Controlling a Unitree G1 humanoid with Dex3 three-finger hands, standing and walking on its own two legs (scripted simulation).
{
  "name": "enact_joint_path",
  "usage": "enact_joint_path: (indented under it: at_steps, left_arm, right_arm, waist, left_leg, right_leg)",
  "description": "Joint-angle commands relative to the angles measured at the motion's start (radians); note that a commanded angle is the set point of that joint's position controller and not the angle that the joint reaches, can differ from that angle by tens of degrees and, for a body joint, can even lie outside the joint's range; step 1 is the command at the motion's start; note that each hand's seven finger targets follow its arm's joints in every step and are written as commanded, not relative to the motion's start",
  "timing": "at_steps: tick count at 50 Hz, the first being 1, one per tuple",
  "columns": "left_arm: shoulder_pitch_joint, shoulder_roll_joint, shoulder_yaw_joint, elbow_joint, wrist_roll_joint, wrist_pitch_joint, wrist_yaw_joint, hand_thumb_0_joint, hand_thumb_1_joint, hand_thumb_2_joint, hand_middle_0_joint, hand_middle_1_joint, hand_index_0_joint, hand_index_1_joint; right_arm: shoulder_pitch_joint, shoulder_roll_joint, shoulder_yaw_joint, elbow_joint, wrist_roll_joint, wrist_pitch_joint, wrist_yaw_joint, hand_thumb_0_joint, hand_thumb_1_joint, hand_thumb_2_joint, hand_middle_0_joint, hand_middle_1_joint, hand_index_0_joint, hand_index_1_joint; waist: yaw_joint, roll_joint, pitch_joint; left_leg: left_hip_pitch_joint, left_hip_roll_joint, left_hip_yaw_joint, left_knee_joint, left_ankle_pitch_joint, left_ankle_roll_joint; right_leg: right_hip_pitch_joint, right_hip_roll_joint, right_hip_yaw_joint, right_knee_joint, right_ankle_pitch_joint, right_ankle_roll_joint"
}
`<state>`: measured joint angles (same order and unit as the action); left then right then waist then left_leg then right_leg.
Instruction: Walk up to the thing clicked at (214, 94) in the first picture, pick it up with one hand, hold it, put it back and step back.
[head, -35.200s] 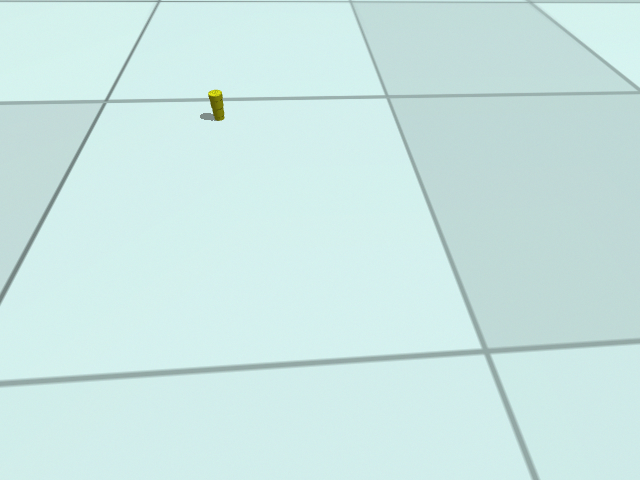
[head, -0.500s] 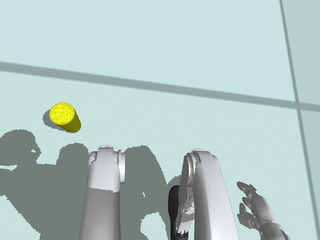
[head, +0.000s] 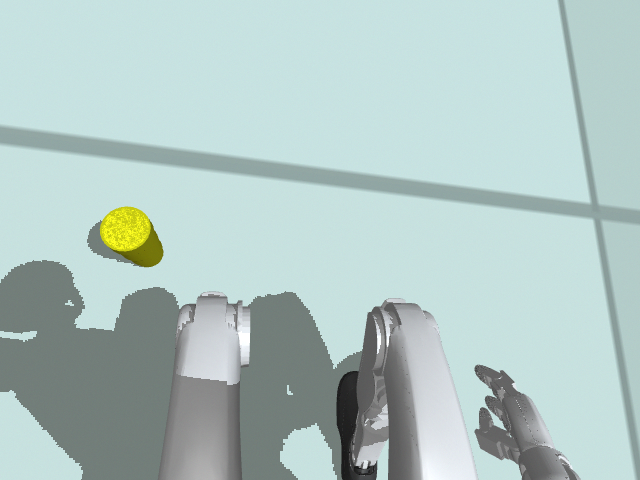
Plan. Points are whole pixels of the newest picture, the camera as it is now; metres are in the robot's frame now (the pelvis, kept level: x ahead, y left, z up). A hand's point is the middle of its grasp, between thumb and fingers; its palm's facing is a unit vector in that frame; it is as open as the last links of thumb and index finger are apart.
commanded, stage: go down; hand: left
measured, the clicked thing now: (138, 242) +0.44 +0.30 -0.32
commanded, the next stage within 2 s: none
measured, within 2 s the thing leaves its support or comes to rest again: neither
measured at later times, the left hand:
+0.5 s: hand out of the picture +0.32 +0.45 +0.03, palm faces +0.35 -0.94 -0.07, open 16.1 cm
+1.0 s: hand out of the picture +0.31 +0.45 +0.03, palm faces +0.34 -0.94 -0.08, open 15.9 cm
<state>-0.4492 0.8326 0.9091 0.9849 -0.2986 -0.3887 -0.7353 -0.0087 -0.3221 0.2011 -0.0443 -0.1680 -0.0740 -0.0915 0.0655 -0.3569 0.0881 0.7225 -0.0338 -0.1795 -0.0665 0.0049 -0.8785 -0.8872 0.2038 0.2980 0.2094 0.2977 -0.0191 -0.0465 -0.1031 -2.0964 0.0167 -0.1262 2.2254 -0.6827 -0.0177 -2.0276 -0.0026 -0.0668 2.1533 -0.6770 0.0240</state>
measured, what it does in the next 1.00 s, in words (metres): stands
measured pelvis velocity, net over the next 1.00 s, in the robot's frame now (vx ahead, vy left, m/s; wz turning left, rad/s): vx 0.00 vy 0.00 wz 0.01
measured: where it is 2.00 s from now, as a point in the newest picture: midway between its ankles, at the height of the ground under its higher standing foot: (287, 453)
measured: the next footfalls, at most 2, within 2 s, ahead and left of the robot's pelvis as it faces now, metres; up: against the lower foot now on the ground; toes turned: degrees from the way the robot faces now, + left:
none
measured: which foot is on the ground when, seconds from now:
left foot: down 0.00-1.00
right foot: down 0.00-1.00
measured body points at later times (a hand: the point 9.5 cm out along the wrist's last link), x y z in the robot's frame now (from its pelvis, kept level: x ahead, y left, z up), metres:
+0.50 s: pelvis +0.00 +0.00 +0.00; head +0.20 +0.07 +0.40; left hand +0.29 +0.50 +0.03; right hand +0.19 -0.27 -0.10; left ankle +0.09 +0.13 -0.36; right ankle +0.10 -0.13 -0.36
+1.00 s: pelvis +0.00 +0.00 +0.01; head +0.20 +0.07 +0.41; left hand +0.29 +0.49 +0.04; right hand +0.19 -0.27 -0.10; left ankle +0.09 +0.13 -0.36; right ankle +0.10 -0.13 -0.36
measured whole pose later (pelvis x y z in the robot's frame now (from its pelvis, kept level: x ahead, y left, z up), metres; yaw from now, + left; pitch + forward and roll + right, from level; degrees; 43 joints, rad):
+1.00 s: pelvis +0.00 +0.00 +0.01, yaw +0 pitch +31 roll -6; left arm -0.42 0.81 0.89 0.96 -0.30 -0.38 -0.73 -0.01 -0.27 0.22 -0.04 -0.19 -0.09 -0.11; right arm 0.06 -0.35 0.08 0.72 -0.03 -0.18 -0.07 0.01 -0.88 -0.89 0.20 0.30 0.21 0.30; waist -0.01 -0.04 -0.11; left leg -2.07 0.02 -0.12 2.20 -0.68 -0.02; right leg -2.00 0.00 -0.06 2.13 -0.68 0.02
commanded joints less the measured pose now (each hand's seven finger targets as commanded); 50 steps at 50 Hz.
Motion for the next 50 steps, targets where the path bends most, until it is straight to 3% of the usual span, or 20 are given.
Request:
enact_joint_path:
  at_steps: [1, 2, 7, 8, 9, 12, 15, 16, 17, 18, 19, 20, 21, 26, 27, 32, 37, 38, 43, 50]
  left_arm:
    - [-0.11, 0.425, 0.071, -0.196, -0.041, -0.053, -0.001, 0.0, -0.279, 0.238, -0.08, -0.21, -0.117, -0.129]
    - [-0.119, 0.429, 0.066, -0.212, -0.04, -0.052, -0.001, 0.0, -0.346, 0.158, 0.0, -0.13, -0.039, -0.049]
    - [-0.12, 0.425, 0.074, -0.207, -0.042, -0.055, 0.002, 0.0, -0.261, 0.247, -0.08, -0.215, -0.119, -0.134]
    - [-0.086, 0.419, 0.069, -0.183, -0.037, -0.05, 0.003, 0.0, -0.341, 0.167, 0.0, -0.135, -0.041, -0.054]
    - [-0.127, 0.424, 0.062, -0.208, -0.04, -0.054, 0.002, 0.0, -0.261, 0.247, -0.08, -0.215, -0.121, -0.134]
    - [-0.126, 0.429, 0.073, -0.22, -0.042, -0.055, 0.003, 0.0, -0.341, 0.167, 0.0, -0.135, -0.041, -0.054]
    - [-0.12, 0.423, 0.067, -0.204, -0.04, -0.055, 0.002, 0.0, -0.261, 0.247, -0.08, -0.215, -0.126, -0.134]
    - [-0.103, 0.419, 0.067, -0.19, -0.039, -0.052, 0.001, 0.0, -0.341, 0.167, 0.0, -0.135, -0.046, -0.054]
    - [-0.122, 0.429, 0.068, -0.205, -0.04, -0.054, 0.002, 0.0, -0.261, 0.247, -0.08, -0.215, -0.126, -0.134]
    - [-0.113, 0.412, 0.061, -0.205, -0.038, -0.054, -0.001, 0.0, -0.341, 0.167, 0.0, -0.138, -0.046, -0.055]
    - [-0.114, 0.42, 0.066, -0.203, -0.037, -0.053, 0.002, 0.0, -0.261, 0.247, -0.08, -0.218, -0.126, -0.135]
    - [-0.105, 0.417, 0.063, -0.192, -0.038, -0.049, 0.0, 0.0, -0.341, 0.167, 0.0, -0.138, -0.046, -0.055]
    - [-0.118, 0.417, 0.062, -0.201, -0.038, -0.052, 0.0, 0.0, -0.261, 0.247, -0.08, -0.218, -0.126, -0.135]
    - [-0.113, 0.417, 0.057, -0.212, -0.039, -0.053, 0.002, 0.0, -0.336, 0.167, 0.0, -0.138, -0.046, -0.055]
    - [-0.116, 0.428, 0.068, -0.217, -0.041, -0.054, 0.005, 0.0, -0.256, 0.247, -0.08, -0.218, -0.126, -0.135]
    - [-0.091, 0.404, 0.064, -0.214, -0.048, -0.05, 0.004, 0.0, -0.331, 0.167, 0.0, -0.138, -0.047, -0.055]
    - [-0.086, 0.414, 0.073, -0.221, -0.048, -0.046, 0.004, 0.0, -0.25, 0.251, -0.08, -0.221, -0.127, -0.138]
    - [-0.076, 0.399, 0.058, -0.229, -0.043, -0.043, 0.002, 0.0, -0.316, 0.171, 0.0, -0.143, -0.053, -0.058]
    - [-0.075, 0.395, 0.063, -0.199, -0.041, -0.044, 0.01, 0.0, -0.228, 0.261, -0.08, -0.233, -0.133, -0.148]
    - [-0.092, 0.376, 0.036, -0.219, -0.038, -0.046, 0.01, 0.0, -0.308, 0.181, 0.0, -0.153, -0.053, -0.068]
  right_arm:
    - [0.1, -0.238, -0.082, -0.052, 0.004, -0.028, -0.027, 0.0, -0.896, -0.897, 0.2, 0.3, 0.199, 0.3]
    - [0.1, -0.24, -0.085, -0.055, 0.005, -0.027, -0.029, 0.0, -0.852, -0.876, 0.201, 0.3, 0.201, 0.3]
    - [0.104, -0.24, -0.085, -0.055, 0.005, -0.029, -0.028, 0.0, -0.895, -0.896, 0.199, 0.3, 0.199, 0.3]
    - [0.1, -0.237, -0.085, -0.06, 0.005, -0.029, -0.028, 0.0, -0.85, -0.875, 0.201, 0.3, 0.201, 0.3]
    - [0.097, -0.233, -0.083, -0.062, 0.006, -0.03, -0.027, 0.0, -0.895, -0.896, 0.199, 0.3, 0.199, 0.3]
    - [0.099, -0.235, -0.086, -0.062, 0.004, -0.032, -0.026, 0.0, -0.853, -0.876, 0.201, 0.3, 0.201, 0.3]
    - [0.097, -0.236, -0.083, -0.062, 0.005, -0.03, -0.027, 0.0, -0.895, -0.896, 0.199, 0.299, 0.199, 0.299]
    - [0.102, -0.233, -0.082, -0.06, 0.003, -0.03, -0.027, 0.0, -0.849, -0.875, 0.201, 0.3, 0.201, 0.3]
    - [0.102, -0.234, -0.081, -0.061, 0.004, -0.031, -0.028, 0.0, -0.895, -0.896, 0.2, 0.3, 0.199, 0.3]
    - [0.104, -0.237, -0.085, -0.059, 0.005, -0.031, -0.027, 0.0, -0.851, -0.875, 0.201, 0.3, 0.201, 0.3]
    - [0.099, -0.233, -0.083, -0.064, 0.002, -0.03, -0.027, 0.0, -0.894, -0.895, 0.199, 0.299, 0.199, 0.299]
    - [0.101, -0.234, -0.083, -0.06, 0.003, -0.029, -0.028, 0.0, -0.851, -0.875, 0.201, 0.3, 0.201, 0.3]
    - [0.095, -0.234, -0.085, -0.064, 0.004, -0.031, -0.029, 0.0, -0.896, -0.896, 0.2, 0.3, 0.199, 0.3]
    - [0.095, -0.231, -0.083, -0.063, 0.006, -0.035, -0.028, 0.0, -0.85, -0.875, 0.201, 0.3, 0.201, 0.3]
    - [0.094, -0.233, -0.083, -0.063, 0.006, -0.032, -0.028, 0.0, -0.895, -0.896, 0.199, 0.3, 0.199, 0.3]
    - [0.095, -0.233, -0.085, -0.068, 0.011, -0.033, -0.028, 0.0, -0.849, -0.875, 0.201, 0.3, 0.201, 0.3]
    - [0.11, -0.23, -0.085, -0.061, 0.007, -0.032, -0.028, 0.0, -0.894, -0.896, 0.199, 0.299, 0.199, 0.3]
    - [0.099, -0.234, -0.088, -0.063, 0.007, -0.031, -0.03, 0.0, -0.851, -0.875, 0.201, 0.3, 0.201, 0.3]
    - [0.101, -0.225, -0.085, -0.061, 0.007, -0.031, -0.029, 0.0, -0.892, -0.894, 0.199, 0.299, 0.199, 0.299]
    - [0.095, -0.228, -0.088, -0.067, 0.009, -0.034, -0.03, 0.0, -0.848, -0.874, 0.201, 0.3, 0.201, 0.3]
  waist:
    - [0.062, 0.265, -0.594]
    - [0.06, 0.273, -0.594]
    - [0.059, 0.262, -0.594]
    - [0.064, 0.246, -0.589]
    - [0.053, 0.245, -0.575]
    - [0.062, 0.256, -0.595]
    - [0.059, 0.249, -0.582]
    - [0.063, 0.239, -0.591]
    - [0.06, 0.239, -0.588]
    - [0.058, 0.252, -0.593]
    - [0.061, 0.25, -0.587]
    - [0.063, 0.241, -0.589]
    - [0.054, 0.239, -0.583]
    - [0.062, 0.236, -0.566]
    - [0.067, 0.252, -0.577]
    - [0.062, 0.245, -0.586]
    - [0.067, 0.231, -0.618]
    - [0.067, 0.257, -0.614]
    - [0.062, 0.215, -0.595]
    - [0.056, 0.239, -0.568]
  left_leg:
    - [0.498, -0.001, 0.051, -0.329, 0.139, 0.03]
    - [0.503, 0.0, 0.049, -0.332, 0.127, 0.032]
    - [0.499, -0.001, 0.048, -0.333, 0.123, 0.032]
    - [0.495, 0.0, 0.048, -0.34, 0.114, 0.032]
    - [0.466, -0.001, 0.053, -0.333, 0.095, 0.035]
    - [0.481, -0.001, 0.058, -0.333, 0.1, 0.035]
    - [0.478, -0.002, 0.053, -0.34, 0.102, 0.034]
    - [0.477, -0.002, 0.06, -0.331, 0.12, 0.035]
    - [0.474, -0.001, 0.057, -0.333, 0.116, 0.035]
    - [0.495, -0.002, 0.054, -0.337, 0.123, 0.033]
    - [0.48, -0.002, 0.057, -0.334, 0.117, 0.033]
    - [0.487, -0.001, 0.062, -0.331, 0.117, 0.035]
    - [0.469, -0.003, 0.062, -0.33, 0.1, 0.037]
    - [0.454, -0.003, 0.064, -0.342, 0.071, 0.039]
    - [0.472, 0.0, 0.056, -0.349, 0.074, 0.035]
    - [0.486, -0.002, 0.051, -0.352, 0.094, 0.034]
    - [0.499, -0.004, 0.064, -0.332, 0.172, 0.036]
    - [0.519, -0.004, 0.059, -0.342, 0.167, 0.033]
    - [0.48, -0.005, 0.062, -0.337, 0.13, 0.037]
    - [0.482, -0.001, 0.055, -0.365, 0.061, 0.038]
  right_leg:
    - [0.228, 0.028, -0.035, -0.199, 0.1, -0.066]
    - [0.221, 0.028, -0.034, -0.202, 0.096, -0.067]
    - [0.228, 0.028, -0.034, -0.205, 0.093, -0.066]
    - [0.234, 0.029, -0.034, -0.212, 0.084, -0.064]
    - [0.238, 0.029, -0.032, -0.217, 0.07, -0.063]
    - [0.252, 0.028, -0.029, -0.217, 0.078, -0.063]
    - [0.239, 0.029, -0.032, -0.213, 0.076, -0.064]
    - [0.266, 0.028, -0.028, -0.221, 0.087, -0.063]
    - [0.254, 0.029, -0.03, -0.217, 0.085, -0.064]
    - [0.238, 0.028, -0.031, -0.213, 0.091, -0.065]
    - [0.25, 0.029, -0.03, -0.215, 0.085, -0.064]
    - [0.255, 0.03, -0.027, -0.224, 0.086, -0.063]
    - [0.25, 0.03, -0.028, -0.225, 0.075, -0.063]
    - [0.254, 0.03, -0.024, -0.235, 0.048, -0.061]
    - [0.25, 0.03, -0.028, -0.226, 0.057, -0.063]
    - [0.248, 0.028, -0.032, -0.224, 0.073, -0.063]
    - [0.29, 0.028, -0.024, -0.23, 0.121, -0.063]
    - [0.261, 0.027, -0.028, -0.224, 0.118, -0.066]
    - [0.282, 0.028, -0.026, -0.238, 0.092, -0.062]
    - [0.251, 0.03, -0.029, -0.244, 0.051, -0.062]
